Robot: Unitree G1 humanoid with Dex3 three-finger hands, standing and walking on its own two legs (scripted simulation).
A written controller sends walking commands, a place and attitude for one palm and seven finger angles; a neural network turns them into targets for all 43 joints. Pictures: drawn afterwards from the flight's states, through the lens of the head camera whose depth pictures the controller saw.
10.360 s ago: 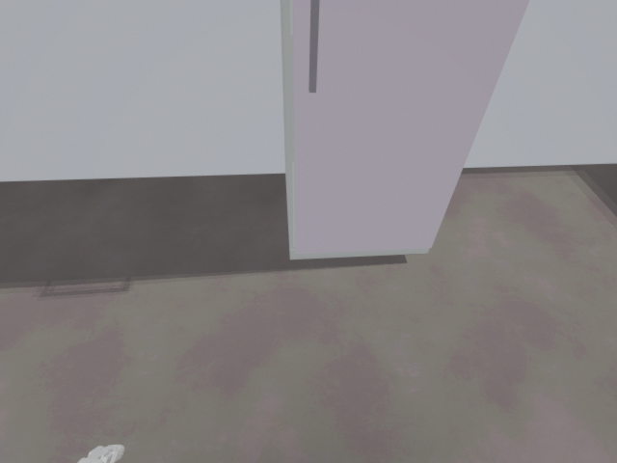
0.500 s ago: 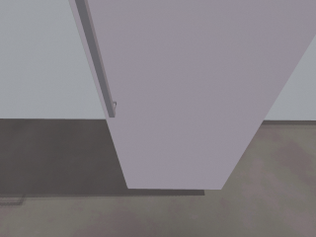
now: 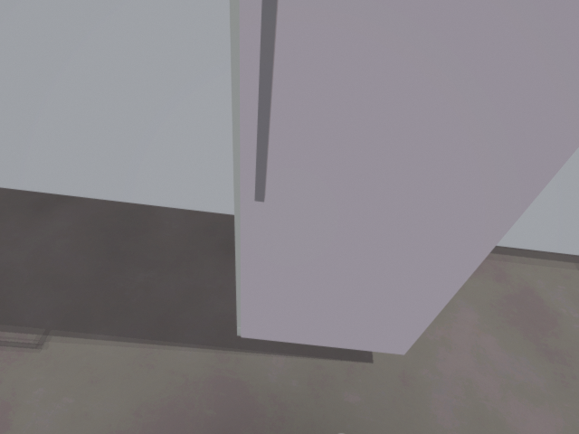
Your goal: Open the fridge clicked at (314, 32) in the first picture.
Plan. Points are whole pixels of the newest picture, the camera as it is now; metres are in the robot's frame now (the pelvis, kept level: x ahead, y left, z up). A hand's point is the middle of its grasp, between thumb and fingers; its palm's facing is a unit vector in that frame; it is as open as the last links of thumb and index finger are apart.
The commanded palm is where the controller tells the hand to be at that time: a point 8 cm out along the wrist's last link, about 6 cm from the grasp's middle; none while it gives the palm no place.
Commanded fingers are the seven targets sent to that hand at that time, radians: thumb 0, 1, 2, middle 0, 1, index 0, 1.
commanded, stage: come to a stop and stand still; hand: left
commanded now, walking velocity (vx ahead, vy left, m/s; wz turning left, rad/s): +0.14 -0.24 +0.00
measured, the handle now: (266, 102) +0.52 +0.09 +0.21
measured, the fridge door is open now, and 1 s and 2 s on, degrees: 0 0 0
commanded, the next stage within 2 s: look again from close up in 1.90 s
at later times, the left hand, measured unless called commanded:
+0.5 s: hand out of the picture +0.02 +0.13 -0.17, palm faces +0.01 -0.98 -0.22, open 7.3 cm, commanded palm none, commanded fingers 0.00 0.90 0.90 -0.20 -0.30 -0.20 -0.30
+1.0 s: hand out of the picture -0.04 +0.09 -0.18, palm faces +0.04 -0.99 -0.15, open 7.4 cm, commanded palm none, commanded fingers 0.00 0.90 0.90 -0.20 -0.30 -0.20 -0.30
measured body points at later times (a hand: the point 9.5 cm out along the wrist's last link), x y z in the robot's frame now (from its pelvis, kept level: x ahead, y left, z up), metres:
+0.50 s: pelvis -0.02 -0.05 +0.00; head -0.02 -0.06 +0.45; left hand +0.02 +0.18 -0.15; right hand -0.08 -0.26 -0.16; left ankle +0.01 +0.09 -0.74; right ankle -0.04 -0.16 -0.74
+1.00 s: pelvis -0.01 -0.05 +0.00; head +0.00 -0.05 +0.45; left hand -0.04 +0.15 -0.16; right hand +0.00 -0.28 -0.16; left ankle +0.00 +0.08 -0.74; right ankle -0.04 -0.16 -0.74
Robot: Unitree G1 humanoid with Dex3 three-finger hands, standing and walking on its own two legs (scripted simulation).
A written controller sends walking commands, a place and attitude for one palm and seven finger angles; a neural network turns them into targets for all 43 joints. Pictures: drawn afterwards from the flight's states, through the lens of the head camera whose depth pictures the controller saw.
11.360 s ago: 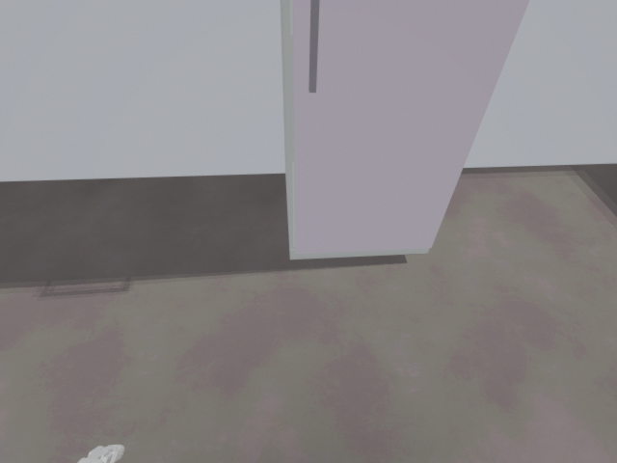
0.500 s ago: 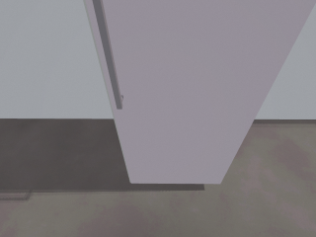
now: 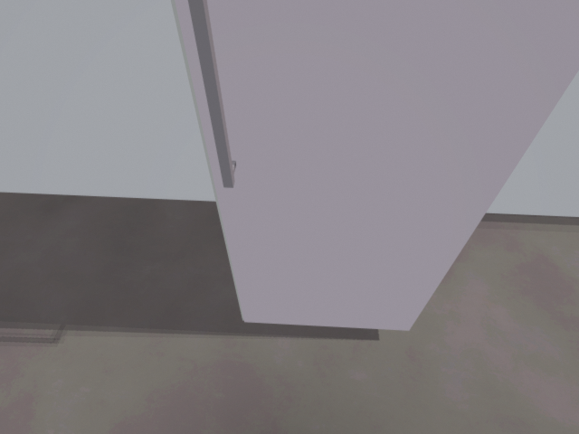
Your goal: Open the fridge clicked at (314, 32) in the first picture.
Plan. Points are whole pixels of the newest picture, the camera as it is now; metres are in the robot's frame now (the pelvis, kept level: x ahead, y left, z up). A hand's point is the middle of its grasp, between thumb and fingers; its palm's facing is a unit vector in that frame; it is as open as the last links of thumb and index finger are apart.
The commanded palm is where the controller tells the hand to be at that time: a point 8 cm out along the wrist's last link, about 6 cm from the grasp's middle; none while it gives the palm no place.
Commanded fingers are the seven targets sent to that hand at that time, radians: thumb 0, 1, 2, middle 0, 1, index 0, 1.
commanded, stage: come to a stop and stand still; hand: left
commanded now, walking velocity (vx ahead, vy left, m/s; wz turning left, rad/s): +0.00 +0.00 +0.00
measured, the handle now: (216, 85) +0.53 +0.15 +0.21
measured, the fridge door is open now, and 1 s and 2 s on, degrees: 0 0 0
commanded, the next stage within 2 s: look again from close up in 0.90 s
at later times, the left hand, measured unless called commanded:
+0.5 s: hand out of the picture +0.00 +0.19 -0.17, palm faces +0.00 -0.97 -0.23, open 7.4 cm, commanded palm none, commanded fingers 0.00 0.90 0.90 -0.20 -0.30 -0.20 -0.30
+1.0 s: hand out of the picture +0.01 +0.16 -0.18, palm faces +0.02 -0.98 -0.18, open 7.4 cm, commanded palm none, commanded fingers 0.00 0.90 0.90 -0.20 -0.30 -0.20 -0.30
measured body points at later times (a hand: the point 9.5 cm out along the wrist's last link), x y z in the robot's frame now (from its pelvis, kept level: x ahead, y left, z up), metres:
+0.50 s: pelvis +0.00 +0.00 +0.00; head +0.01 +0.00 +0.45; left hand +0.00 +0.24 -0.15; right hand +0.00 -0.23 -0.16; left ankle +0.01 +0.13 -0.73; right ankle -0.03 -0.11 -0.73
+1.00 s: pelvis +0.01 -0.01 +0.00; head +0.03 +0.00 +0.45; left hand +0.01 +0.22 -0.16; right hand +0.04 -0.24 -0.15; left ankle +0.01 +0.13 -0.73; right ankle -0.03 -0.11 -0.73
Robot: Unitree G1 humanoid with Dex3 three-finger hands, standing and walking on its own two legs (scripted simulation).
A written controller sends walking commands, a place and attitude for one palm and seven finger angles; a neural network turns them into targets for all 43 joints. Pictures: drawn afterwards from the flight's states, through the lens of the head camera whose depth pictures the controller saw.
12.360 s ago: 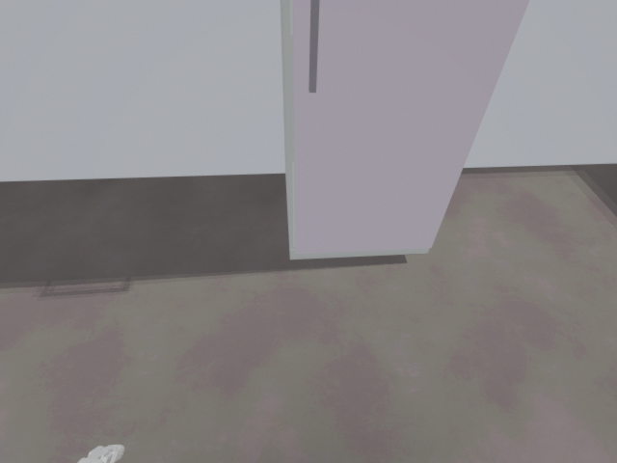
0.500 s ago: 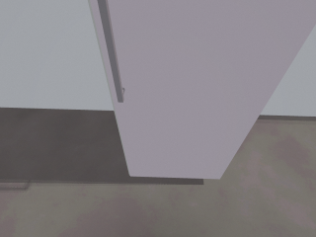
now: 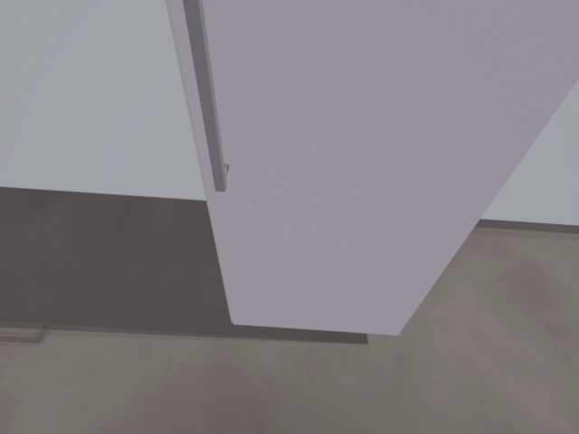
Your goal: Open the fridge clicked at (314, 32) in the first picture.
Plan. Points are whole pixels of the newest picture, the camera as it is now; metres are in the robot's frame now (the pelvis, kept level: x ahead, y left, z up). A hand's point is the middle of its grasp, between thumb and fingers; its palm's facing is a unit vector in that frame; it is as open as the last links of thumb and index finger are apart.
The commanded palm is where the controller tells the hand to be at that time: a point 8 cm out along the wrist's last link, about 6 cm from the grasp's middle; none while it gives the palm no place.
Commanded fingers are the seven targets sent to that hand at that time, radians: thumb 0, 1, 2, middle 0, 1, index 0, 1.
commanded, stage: look again from close up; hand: left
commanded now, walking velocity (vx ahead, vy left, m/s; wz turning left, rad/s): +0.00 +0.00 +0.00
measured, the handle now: (210, 88) +0.52 +0.16 +0.21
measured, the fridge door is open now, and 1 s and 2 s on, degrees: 0 0 0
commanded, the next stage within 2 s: raise the hand to about handle height in 0.80 s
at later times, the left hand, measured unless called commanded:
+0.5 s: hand out of the picture +0.01 +0.21 -0.17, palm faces +0.03 -0.97 -0.22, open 7.4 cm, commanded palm none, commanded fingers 0.00 0.90 0.90 -0.20 -0.30 -0.20 -0.30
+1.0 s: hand out of the picture +0.09 +0.22 -0.11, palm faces +0.24 -0.95 -0.21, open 7.4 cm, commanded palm +0.09 +0.27 -0.05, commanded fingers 0.00 0.76 0.84 -0.21 -0.39 -0.21 -0.39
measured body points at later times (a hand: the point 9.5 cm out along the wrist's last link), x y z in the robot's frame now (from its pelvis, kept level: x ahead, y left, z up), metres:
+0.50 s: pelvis -0.01 +0.02 +0.00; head +0.01 +0.02 +0.45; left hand +0.01 +0.26 -0.15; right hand +0.03 -0.22 -0.15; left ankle -0.01 +0.14 -0.74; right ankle -0.04 -0.10 -0.74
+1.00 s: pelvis -0.02 +0.02 +0.00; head -0.01 +0.02 +0.45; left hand +0.07 +0.27 -0.09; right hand +0.05 -0.22 -0.14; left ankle -0.01 +0.14 -0.74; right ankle -0.04 -0.10 -0.74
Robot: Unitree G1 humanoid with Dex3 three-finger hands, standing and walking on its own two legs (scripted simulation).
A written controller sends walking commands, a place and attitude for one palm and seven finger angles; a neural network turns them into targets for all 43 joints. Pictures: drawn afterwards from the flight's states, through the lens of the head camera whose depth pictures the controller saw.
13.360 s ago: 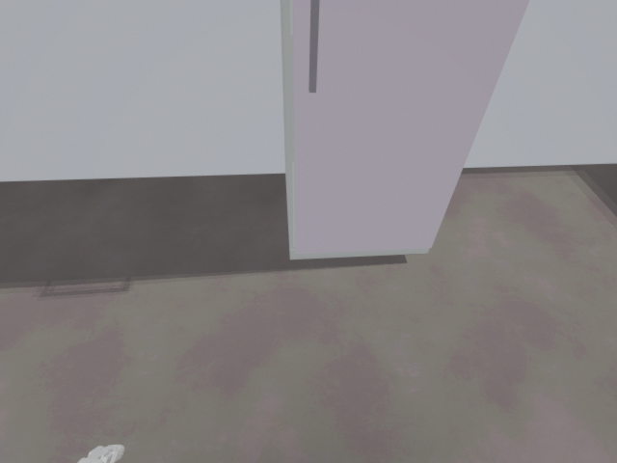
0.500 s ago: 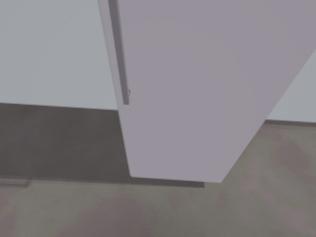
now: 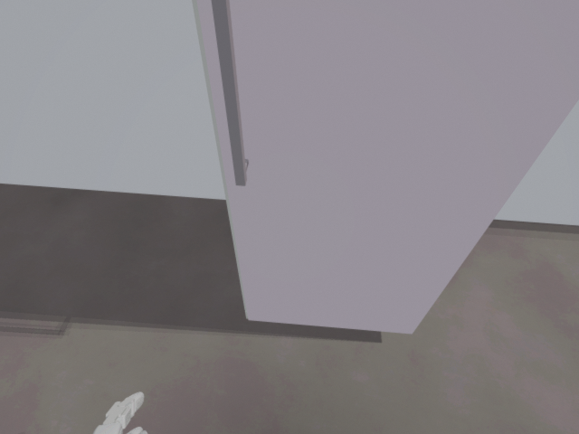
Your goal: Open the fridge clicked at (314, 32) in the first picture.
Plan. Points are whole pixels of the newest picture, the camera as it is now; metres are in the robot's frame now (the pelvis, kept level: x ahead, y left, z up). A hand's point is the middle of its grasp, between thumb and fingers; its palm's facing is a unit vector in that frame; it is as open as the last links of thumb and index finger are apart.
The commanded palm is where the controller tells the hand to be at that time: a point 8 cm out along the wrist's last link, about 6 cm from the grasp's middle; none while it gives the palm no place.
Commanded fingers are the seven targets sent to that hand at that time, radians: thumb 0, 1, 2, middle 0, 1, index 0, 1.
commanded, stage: raise the hand to about handle height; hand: left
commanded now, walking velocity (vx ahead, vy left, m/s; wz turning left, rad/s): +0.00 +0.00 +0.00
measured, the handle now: (233, 84) +0.54 +0.14 +0.21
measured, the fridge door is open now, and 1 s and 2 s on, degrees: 0 0 0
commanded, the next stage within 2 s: move the hooked fingers beside the handle in 2.00 s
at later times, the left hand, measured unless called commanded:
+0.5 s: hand (116, 391) +0.15 +0.22 +0.03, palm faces +0.13 -0.99 -0.07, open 9.7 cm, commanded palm +0.14 +0.27 +0.03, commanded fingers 0.00 0.18 0.59 -0.25 -0.76 -0.25 -0.76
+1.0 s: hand (93, 321) +0.21 +0.25 +0.08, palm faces +0.02 -1.00 -0.08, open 12.7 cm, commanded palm +0.18 +0.31 +0.11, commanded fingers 0.00 -0.41 0.34 -0.29 -1.14 -0.29 -1.14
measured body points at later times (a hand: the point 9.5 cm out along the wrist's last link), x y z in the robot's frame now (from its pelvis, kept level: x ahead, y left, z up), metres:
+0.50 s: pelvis -0.03 -0.01 -0.06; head +0.00 +0.01 +0.39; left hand +0.14 +0.27 +0.04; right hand +0.19 -0.24 -0.11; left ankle +0.02 +0.12 -0.74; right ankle -0.02 -0.12 -0.74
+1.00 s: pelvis -0.01 +0.01 -0.02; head -0.01 +0.02 +0.43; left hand +0.21 +0.31 +0.09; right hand +0.16 -0.23 -0.08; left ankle +0.02 +0.12 -0.74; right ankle -0.02 -0.12 -0.74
